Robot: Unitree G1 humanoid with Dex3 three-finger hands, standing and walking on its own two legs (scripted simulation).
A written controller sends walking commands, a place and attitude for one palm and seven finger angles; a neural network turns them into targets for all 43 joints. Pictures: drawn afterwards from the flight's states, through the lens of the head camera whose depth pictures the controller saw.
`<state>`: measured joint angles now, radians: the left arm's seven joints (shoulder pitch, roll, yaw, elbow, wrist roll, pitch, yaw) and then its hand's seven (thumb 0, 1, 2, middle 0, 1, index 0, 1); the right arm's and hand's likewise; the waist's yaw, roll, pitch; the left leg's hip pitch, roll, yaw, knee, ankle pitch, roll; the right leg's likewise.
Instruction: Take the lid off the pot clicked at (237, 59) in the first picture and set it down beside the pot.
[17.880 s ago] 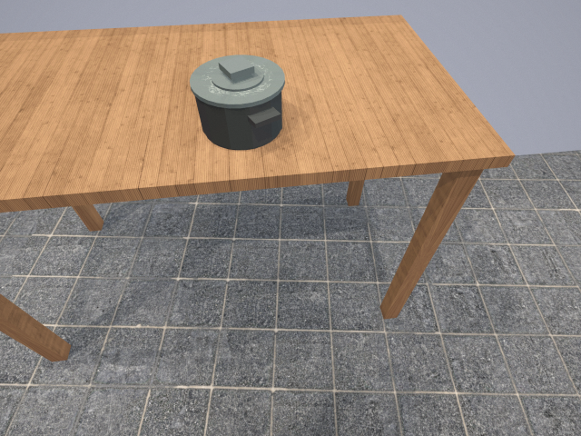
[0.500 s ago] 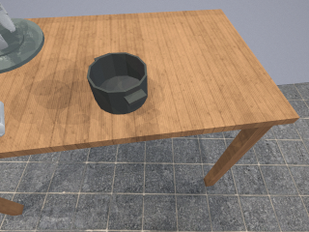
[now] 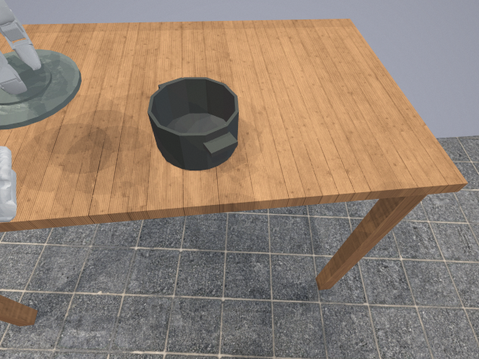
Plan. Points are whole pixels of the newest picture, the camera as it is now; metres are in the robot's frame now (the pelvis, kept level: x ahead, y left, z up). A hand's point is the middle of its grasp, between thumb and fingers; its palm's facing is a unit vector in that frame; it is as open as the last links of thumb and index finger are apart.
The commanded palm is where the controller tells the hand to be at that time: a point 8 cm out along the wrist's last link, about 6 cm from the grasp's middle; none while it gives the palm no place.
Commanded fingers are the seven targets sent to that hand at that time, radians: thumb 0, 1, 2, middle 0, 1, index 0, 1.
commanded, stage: lower the lid onto the table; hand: left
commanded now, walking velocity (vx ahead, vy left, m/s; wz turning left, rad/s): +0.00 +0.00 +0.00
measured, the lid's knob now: (9, 72) +0.49 +0.31 +0.21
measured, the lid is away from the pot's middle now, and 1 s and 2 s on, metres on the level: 0.26 0.24 0.25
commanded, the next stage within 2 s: open the fingers wide in 1.94 s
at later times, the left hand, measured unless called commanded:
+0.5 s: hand (33, 80) +0.49 +0.28 +0.20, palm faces -0.38 -0.22 -0.90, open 7.4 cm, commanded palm +0.51 +0.29 +0.27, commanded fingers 0.00 0.59 0.95 -0.76 -1.15 -0.86 -1.16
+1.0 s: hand (41, 98) +0.49 +0.29 +0.17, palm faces -0.42 -0.21 -0.88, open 7.4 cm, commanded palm +0.51 +0.29 +0.23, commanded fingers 0.00 0.59 0.95 -0.76 -1.15 -0.86 -1.16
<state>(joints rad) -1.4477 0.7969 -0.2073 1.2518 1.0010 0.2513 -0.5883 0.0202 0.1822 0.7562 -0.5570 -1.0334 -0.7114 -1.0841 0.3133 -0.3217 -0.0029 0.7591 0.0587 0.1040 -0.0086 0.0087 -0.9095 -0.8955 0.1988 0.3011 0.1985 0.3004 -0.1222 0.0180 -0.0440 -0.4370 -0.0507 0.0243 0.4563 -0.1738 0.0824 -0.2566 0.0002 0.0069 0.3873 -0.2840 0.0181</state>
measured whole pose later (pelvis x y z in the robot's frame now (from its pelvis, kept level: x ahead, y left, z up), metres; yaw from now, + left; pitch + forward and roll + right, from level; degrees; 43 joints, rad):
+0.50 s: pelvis +0.00 +0.01 +0.00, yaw -1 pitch +10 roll -2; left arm -1.43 0.77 -0.17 1.32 1.01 0.18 -0.55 0.02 0.19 0.76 -0.55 -1.03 -0.71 -1.09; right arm 0.36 -0.32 -0.01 0.77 0.05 0.11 -0.01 0.01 -0.91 -0.90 0.20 0.30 0.20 0.30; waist -0.15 0.02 -0.05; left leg -0.49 -0.05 0.04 0.49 -0.19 0.09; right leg -0.31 0.00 0.02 0.42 -0.29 0.02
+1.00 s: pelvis +0.00 +0.00 -0.01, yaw -1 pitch +12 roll -2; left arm -1.35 0.79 -0.16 1.29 1.00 0.13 -0.54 0.02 0.19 0.76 -0.55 -1.03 -0.71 -1.09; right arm 0.36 -0.32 -0.02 0.75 0.06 0.12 -0.01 0.01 -0.91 -0.90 0.20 0.30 0.20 0.30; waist -0.15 0.02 -0.07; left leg -0.54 -0.03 0.03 0.56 -0.22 0.09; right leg -0.36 0.02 0.01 0.47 -0.32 0.02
